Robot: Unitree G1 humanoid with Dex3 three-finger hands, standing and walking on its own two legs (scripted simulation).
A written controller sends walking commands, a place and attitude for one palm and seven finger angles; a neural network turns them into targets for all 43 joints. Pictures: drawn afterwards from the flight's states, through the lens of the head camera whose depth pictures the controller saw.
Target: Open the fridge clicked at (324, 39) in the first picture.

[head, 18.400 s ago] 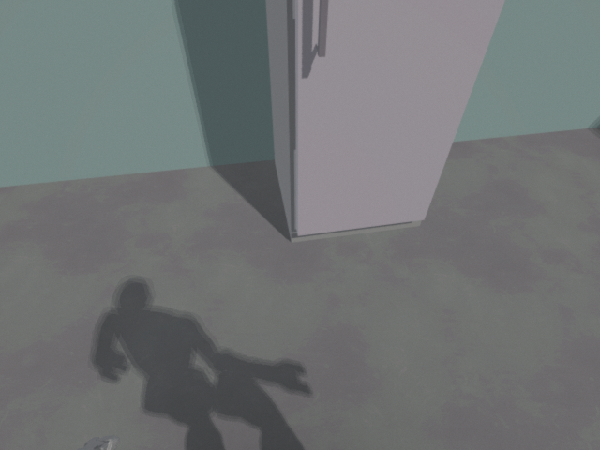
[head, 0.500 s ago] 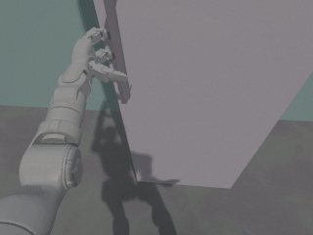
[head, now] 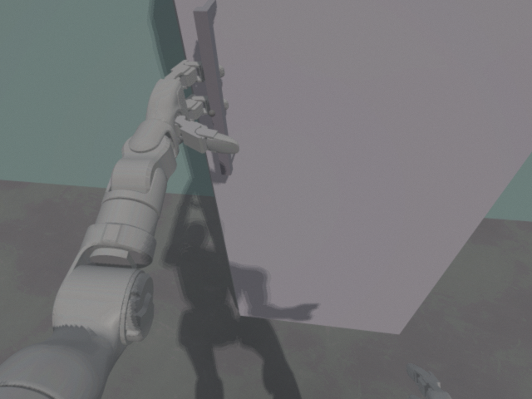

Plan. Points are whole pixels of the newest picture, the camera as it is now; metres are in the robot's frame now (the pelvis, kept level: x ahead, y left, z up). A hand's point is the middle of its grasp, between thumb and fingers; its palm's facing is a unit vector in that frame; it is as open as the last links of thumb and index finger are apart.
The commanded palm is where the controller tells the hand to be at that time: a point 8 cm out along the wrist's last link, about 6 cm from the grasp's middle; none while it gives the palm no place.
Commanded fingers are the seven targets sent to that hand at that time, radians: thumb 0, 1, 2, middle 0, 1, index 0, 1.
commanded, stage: slide the fingers in behind the handle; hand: left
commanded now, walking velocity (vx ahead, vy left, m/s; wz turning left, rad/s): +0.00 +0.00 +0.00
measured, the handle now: (220, 99) +0.51 +0.09 +0.22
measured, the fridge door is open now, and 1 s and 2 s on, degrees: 0 0 0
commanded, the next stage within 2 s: grip the handle and tug to test in 1.04 s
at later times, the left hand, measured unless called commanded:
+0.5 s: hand (230, 113) +0.46 +0.07 +0.22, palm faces -0.11 -0.99 -0.01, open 14.0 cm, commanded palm +0.43 +0.12 +0.22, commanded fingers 0.00 -0.50 0.30 -0.30 -1.20 -0.30 -1.20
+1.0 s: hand (232, 113) +0.45 +0.07 +0.22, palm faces -0.09 -1.00 -0.02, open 14.2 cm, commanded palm +0.43 +0.11 +0.22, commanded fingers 0.00 -0.50 0.30 -0.30 -1.20 -0.30 -1.20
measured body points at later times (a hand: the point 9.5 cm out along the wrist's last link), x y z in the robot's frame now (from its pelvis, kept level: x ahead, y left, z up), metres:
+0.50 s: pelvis +0.00 +0.00 +0.00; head +0.01 -0.02 +0.45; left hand +0.46 +0.12 +0.23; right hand +0.11 -0.25 -0.12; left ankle -0.04 +0.12 -0.74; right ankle +0.05 -0.12 -0.74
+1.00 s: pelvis +0.01 +0.00 +0.00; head +0.01 -0.02 +0.45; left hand +0.45 +0.12 +0.23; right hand +0.13 -0.24 -0.12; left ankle -0.04 +0.12 -0.74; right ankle +0.05 -0.12 -0.74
